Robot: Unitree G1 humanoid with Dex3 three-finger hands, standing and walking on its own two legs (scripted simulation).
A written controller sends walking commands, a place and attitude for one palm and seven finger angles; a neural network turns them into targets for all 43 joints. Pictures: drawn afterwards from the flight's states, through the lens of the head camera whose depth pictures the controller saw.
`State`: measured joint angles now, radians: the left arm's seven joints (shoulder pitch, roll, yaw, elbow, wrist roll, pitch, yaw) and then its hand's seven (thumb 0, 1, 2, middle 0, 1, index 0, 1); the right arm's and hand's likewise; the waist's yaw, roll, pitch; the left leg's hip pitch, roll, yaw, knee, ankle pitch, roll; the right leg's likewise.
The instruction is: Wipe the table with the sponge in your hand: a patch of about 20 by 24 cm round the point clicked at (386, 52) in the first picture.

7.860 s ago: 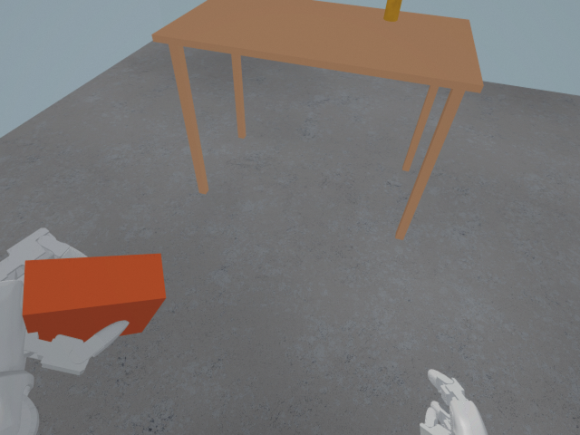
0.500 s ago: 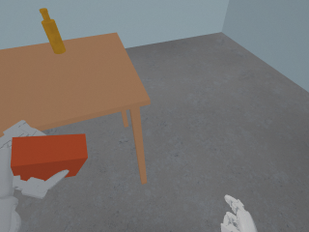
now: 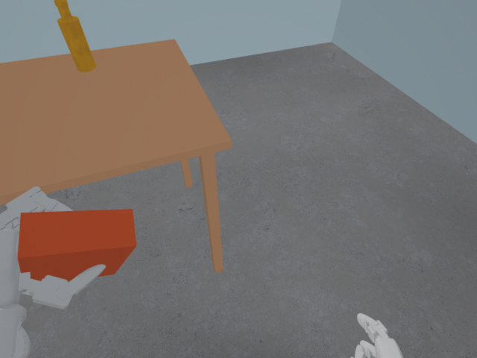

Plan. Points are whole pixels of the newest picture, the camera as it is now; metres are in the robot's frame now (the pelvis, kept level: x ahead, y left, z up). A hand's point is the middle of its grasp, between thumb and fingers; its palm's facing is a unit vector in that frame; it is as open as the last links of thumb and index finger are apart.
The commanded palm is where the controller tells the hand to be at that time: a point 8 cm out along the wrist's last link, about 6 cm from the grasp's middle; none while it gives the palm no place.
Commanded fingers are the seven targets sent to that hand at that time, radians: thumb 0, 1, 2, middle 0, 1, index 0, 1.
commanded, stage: come to a stop and stand still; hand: left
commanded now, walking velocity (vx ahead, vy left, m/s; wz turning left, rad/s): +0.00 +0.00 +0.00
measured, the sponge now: (92, 248) +0.22 +0.21 +0.14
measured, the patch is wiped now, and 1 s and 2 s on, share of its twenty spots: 0.00 0.00 0.00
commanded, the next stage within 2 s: look again from close up in 0.14 s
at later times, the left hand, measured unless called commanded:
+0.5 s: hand (48, 229) +0.23 +0.25 +0.17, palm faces +0.38 -0.86 -0.33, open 9.3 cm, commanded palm +0.16 +0.30 +0.18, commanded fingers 0.00 0.10 1.30 -1.20 -1.60 -1.20 -1.60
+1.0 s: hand (34, 211) +0.26 +0.29 +0.16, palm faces +0.42 -0.81 -0.40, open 9.3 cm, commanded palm +0.21 +0.33 +0.18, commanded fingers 0.00 0.10 1.30 -1.20 -1.60 -1.20 -1.60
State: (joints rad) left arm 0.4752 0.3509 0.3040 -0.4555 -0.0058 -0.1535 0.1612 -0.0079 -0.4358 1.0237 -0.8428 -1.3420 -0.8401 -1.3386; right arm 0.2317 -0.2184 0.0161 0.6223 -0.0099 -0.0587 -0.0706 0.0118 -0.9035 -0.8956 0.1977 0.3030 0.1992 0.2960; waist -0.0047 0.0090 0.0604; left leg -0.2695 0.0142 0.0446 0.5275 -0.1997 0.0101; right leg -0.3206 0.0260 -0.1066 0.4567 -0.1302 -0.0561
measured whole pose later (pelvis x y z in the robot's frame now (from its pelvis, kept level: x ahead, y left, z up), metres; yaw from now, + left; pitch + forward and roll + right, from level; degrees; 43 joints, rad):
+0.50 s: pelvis +0.00 +0.02 +0.00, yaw -1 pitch -3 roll +0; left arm 0.36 0.31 0.34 -0.42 -0.01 -0.22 0.11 -0.01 -0.43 1.02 -0.83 -1.36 -0.83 -1.36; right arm 0.24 -0.21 0.04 0.58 0.00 -0.14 -0.02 0.01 -0.90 -0.90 0.20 0.30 0.20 0.30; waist 0.00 -0.01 0.06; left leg -0.29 0.01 0.08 0.57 -0.32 0.03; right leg -0.35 0.04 -0.04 0.50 -0.22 -0.02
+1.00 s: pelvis +0.04 +0.05 -0.02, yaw -1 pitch -3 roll +2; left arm 0.42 0.35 0.38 -0.42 0.00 -0.22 0.13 0.00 -0.42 1.03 -0.82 -1.37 -0.82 -1.37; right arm 0.19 -0.22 0.00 0.59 -0.01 -0.13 -0.04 0.01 -0.90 -0.90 0.20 0.30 0.20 0.30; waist 0.00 -0.04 0.03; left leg -0.25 -0.04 0.12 0.66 -0.34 0.06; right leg -0.49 -0.02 0.01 0.98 -0.43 -0.02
